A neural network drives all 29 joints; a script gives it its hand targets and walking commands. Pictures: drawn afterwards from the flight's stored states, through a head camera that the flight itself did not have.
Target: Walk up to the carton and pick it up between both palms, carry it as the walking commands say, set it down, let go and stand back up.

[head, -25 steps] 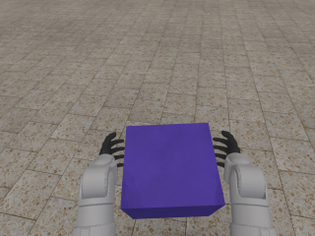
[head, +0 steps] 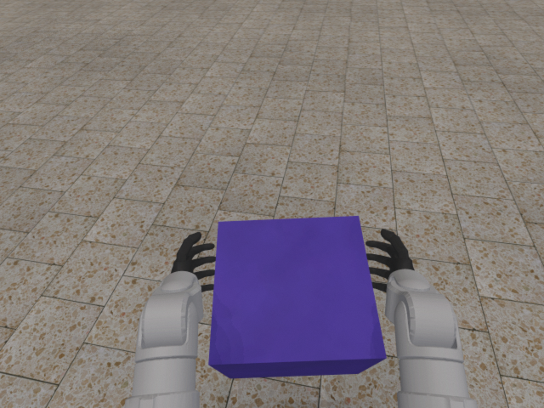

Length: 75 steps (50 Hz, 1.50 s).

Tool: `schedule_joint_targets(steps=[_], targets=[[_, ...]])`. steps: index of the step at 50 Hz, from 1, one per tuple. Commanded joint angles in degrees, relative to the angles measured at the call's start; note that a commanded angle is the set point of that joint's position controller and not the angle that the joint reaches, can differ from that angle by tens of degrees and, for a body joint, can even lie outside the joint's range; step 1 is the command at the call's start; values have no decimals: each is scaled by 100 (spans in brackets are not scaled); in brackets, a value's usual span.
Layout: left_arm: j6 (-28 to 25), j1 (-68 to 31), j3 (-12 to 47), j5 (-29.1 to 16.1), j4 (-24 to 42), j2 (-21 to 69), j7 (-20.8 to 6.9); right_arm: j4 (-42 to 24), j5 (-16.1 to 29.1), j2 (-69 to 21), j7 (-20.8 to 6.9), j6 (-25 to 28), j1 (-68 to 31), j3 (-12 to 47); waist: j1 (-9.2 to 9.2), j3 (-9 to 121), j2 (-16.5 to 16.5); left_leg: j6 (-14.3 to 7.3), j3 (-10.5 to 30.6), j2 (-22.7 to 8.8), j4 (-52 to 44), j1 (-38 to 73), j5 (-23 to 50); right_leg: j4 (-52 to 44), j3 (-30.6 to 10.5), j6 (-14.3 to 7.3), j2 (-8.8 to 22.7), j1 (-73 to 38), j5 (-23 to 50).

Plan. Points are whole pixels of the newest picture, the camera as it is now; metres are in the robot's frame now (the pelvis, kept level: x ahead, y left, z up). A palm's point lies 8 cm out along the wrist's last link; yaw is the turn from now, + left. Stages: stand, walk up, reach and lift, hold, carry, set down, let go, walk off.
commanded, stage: carry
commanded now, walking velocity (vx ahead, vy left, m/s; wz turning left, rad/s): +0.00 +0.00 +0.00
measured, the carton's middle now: (291, 301) +0.30 +0.00 -0.03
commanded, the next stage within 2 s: none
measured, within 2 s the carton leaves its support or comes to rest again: neither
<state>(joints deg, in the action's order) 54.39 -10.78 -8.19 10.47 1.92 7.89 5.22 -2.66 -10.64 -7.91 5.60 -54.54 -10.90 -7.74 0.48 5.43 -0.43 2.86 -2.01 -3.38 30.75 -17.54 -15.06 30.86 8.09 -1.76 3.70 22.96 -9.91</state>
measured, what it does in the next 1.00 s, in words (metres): stands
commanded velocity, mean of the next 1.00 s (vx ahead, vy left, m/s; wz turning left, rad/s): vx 0.00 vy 0.00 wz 0.00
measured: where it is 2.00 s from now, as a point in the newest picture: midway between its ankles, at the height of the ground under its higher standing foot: outside the picture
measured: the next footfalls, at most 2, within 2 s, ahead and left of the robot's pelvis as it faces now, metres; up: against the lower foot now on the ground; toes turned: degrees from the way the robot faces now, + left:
none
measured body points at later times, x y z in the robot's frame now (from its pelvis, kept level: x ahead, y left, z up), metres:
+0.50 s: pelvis +0.00 +0.00 +0.00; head -0.01 -0.01 +0.45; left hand +0.29 +0.15 +0.05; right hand +0.29 -0.16 +0.05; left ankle +0.01 +0.15 -0.73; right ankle +0.07 -0.10 -0.73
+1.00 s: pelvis +0.01 +0.00 +0.00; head -0.01 -0.01 +0.45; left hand +0.30 +0.15 +0.06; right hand +0.29 -0.16 +0.05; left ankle +0.01 +0.15 -0.73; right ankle +0.07 -0.10 -0.73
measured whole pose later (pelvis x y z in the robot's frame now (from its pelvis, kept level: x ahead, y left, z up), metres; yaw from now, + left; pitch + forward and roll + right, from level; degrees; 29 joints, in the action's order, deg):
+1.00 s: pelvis +0.01 +0.00 +0.00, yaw +0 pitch +2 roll +1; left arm 55.4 -9.9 -7.6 9.7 4.5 7.8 5.4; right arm -5.0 -9.8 -7.8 5.9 -55.4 -10.0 -7.2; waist 0.2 5.0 -0.2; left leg 3.2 -2.6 -3.9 29.8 -16.4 -15.1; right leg 30.7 8.0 -1.8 3.5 22.3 -10.4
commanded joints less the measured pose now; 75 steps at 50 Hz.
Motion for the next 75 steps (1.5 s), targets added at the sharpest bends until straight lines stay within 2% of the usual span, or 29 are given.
schedule_joint_targets(steps=[1, 75], targets=[[-197, -2597, 3314, -1906, 524, 4852, -1525, -438, 1926, -5007, -1516, 168, -2514, 3359, -16, 1418, 123, -271, 202, -358, -443, 50, 506, -628, -707, -17, 608, -1020, -57], [87, -2492, 3451, -2049, 879, 4830, -1496, -780, 2063, -4918, -1474, -90, -2457, 3468, -40, 1357, 109, -216, 127, -392, -535, 171, 551, -588, -714, -30, 577, -1100, 160]])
